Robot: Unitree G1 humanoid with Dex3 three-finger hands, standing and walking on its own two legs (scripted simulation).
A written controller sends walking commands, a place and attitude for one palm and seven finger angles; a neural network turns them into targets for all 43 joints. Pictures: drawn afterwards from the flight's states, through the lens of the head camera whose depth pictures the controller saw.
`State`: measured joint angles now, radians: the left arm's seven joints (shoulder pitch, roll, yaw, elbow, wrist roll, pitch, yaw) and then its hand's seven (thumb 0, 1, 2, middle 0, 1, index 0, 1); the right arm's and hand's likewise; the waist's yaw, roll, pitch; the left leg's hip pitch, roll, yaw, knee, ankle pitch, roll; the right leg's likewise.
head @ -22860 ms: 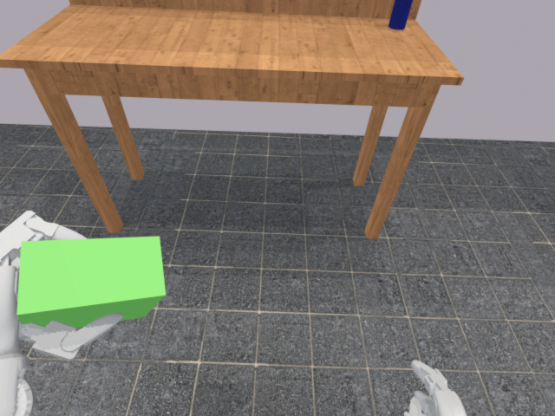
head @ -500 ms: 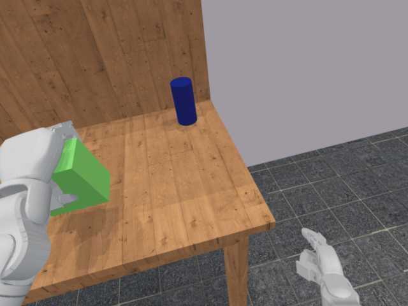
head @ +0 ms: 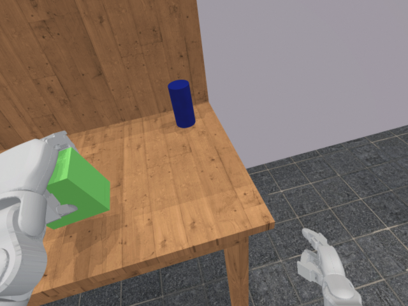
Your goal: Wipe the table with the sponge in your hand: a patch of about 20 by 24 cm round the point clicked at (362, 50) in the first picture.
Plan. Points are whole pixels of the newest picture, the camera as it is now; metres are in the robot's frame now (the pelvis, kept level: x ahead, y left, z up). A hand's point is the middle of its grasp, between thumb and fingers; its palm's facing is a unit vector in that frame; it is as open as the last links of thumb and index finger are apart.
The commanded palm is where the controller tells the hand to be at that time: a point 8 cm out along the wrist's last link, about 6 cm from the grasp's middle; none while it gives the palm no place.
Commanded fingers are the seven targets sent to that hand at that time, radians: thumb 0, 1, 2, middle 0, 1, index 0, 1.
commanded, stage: move the sponge above the wiping area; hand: left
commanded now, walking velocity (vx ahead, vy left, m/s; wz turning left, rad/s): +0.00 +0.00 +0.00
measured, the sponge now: (69, 195) +0.23 +0.29 +0.15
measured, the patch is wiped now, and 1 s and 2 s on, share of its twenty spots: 0.05 0.05 0.20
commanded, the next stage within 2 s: lower the sponge onto the table in 0.06 s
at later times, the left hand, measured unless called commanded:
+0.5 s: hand (70, 194) +0.22 +0.27 +0.17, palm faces +0.18 -0.17 -0.97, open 10.4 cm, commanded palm +0.18 +0.27 +0.25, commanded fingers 0.00 0.10 1.30 -1.20 -1.60 -1.20 -1.60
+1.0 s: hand (82, 206) +0.22 +0.26 +0.14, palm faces +0.10 -0.14 -0.99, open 10.4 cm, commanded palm +0.18 +0.27 +0.22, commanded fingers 0.00 0.10 1.30 -1.20 -1.60 -1.20 -1.60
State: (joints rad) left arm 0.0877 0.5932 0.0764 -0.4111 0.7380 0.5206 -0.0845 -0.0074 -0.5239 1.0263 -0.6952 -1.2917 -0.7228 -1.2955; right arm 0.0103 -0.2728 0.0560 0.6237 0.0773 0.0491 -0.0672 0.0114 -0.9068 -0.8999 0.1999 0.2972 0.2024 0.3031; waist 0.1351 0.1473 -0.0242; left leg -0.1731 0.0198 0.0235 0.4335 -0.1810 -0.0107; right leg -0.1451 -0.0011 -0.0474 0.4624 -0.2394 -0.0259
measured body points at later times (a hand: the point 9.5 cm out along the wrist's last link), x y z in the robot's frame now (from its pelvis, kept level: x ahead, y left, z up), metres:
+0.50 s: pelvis +0.00 +0.00 +0.00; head -0.03 -0.06 +0.44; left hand +0.21 +0.28 +0.22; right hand +0.26 -0.19 -0.07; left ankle +0.04 +0.13 -0.74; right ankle +0.01 -0.10 -0.74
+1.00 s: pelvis +0.00 +0.00 +0.00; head -0.03 -0.05 +0.44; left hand +0.21 +0.26 +0.20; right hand +0.27 -0.18 -0.07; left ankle +0.04 +0.13 -0.74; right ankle +0.01 -0.10 -0.74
